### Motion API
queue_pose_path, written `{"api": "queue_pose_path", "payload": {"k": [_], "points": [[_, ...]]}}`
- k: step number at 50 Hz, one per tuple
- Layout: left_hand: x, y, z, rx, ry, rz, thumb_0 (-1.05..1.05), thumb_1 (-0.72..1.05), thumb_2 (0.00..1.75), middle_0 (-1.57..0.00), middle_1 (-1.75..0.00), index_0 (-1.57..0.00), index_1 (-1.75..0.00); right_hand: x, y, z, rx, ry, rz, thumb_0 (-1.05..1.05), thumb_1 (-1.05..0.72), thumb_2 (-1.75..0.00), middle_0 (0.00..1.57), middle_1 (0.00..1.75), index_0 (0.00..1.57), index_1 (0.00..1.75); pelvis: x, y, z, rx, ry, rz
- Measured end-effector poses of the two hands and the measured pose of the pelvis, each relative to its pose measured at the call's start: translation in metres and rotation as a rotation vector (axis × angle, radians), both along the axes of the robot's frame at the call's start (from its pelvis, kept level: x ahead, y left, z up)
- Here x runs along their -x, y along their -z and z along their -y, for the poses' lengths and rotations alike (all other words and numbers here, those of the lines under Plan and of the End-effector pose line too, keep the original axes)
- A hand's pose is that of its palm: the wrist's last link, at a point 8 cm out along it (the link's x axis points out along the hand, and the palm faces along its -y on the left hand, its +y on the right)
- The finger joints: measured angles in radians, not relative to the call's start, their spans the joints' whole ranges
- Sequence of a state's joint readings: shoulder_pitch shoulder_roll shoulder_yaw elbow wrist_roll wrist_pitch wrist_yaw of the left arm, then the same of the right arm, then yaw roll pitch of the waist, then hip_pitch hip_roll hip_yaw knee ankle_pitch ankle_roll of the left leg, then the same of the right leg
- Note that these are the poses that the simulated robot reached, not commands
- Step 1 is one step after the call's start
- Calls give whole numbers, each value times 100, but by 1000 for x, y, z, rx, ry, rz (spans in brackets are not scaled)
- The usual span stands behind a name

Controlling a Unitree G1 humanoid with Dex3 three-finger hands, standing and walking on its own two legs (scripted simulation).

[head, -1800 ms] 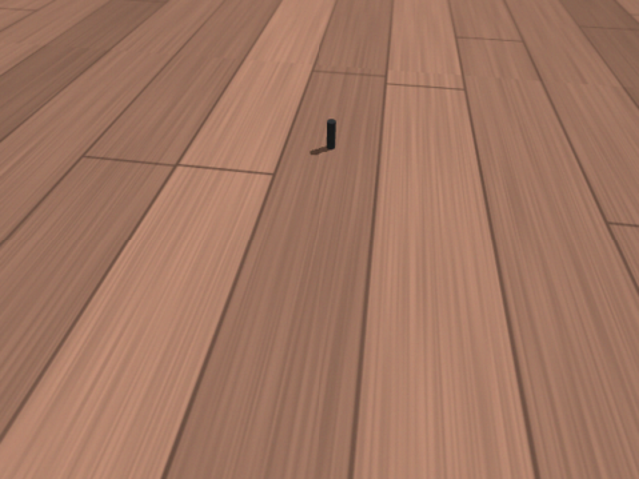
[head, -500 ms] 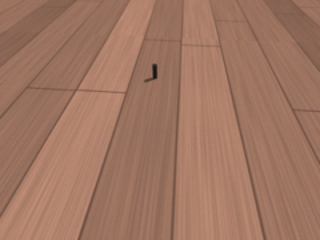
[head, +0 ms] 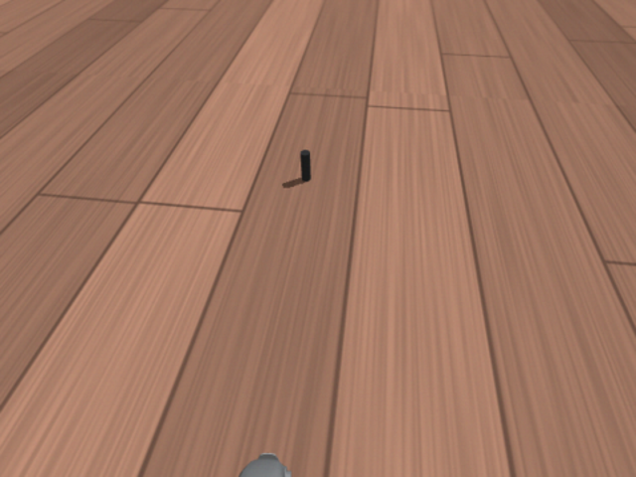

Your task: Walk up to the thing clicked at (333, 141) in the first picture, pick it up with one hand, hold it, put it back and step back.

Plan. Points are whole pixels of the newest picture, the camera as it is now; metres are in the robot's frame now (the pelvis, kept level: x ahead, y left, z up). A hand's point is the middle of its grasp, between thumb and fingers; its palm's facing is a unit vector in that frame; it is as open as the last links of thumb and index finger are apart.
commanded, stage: walk up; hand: left
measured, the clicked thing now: (305, 166) +1.61 +0.20 -0.69
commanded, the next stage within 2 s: none
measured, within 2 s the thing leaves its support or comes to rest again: neither
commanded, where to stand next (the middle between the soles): +1.26 +0.02 m, yaw -3 degrees
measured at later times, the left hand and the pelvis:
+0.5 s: hand (194, 303) +0.43 +0.28 -0.13, palm faces -0.11 -0.91 -0.40, open 7.4 cm; pelvis +0.30 +0.00 -0.01, yaw -2 degrees
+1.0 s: hand (213, 262) +0.55 +0.28 -0.16, palm faces +0.00 -0.93 -0.38, open 7.4 cm; pelvis +0.56 -0.01 -0.01, yaw +0 degrees
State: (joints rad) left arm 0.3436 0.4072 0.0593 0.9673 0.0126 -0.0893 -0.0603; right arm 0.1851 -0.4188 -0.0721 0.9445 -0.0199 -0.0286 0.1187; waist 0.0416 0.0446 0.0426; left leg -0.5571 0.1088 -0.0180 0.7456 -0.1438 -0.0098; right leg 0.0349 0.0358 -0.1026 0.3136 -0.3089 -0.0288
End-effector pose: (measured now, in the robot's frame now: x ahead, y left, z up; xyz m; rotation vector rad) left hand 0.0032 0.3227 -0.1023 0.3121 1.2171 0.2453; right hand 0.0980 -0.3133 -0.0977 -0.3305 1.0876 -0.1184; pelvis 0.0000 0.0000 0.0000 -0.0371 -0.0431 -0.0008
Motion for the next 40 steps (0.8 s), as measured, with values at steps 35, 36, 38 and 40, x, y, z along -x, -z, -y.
{"api": "queue_pose_path", "payload": {"k": [35,36,38,40], "points": [[-481,-21,38,-58,102,164,0,90,90,-20,-30,-20,-30,-366,37,33,-17,69,-48,1,-91,-90,20,30,20,30,-408,11,31,-51,28,16],[-480,-22,39,-57,91,140,0,90,90,-20,-30,-20,-30,-383,32,32,-22,58,-25,1,-91,-90,20,30,20,30,-416,7,32,-51,32,16],[-477,-23,39,-54,74,89,0,90,90,-20,-30,-20,-30,-416,22,31,-28,41,18,1,-91,-90,20,30,20,30,-433,2,33,-44,37,14],[-477,-20,37,-50,60,43,0,90,90,-21,-30,-20,-30,-445,14,30,-26,27,43,1,-91,-90,20,30,20,30,-451,-1,33,-34,38,11]]}}
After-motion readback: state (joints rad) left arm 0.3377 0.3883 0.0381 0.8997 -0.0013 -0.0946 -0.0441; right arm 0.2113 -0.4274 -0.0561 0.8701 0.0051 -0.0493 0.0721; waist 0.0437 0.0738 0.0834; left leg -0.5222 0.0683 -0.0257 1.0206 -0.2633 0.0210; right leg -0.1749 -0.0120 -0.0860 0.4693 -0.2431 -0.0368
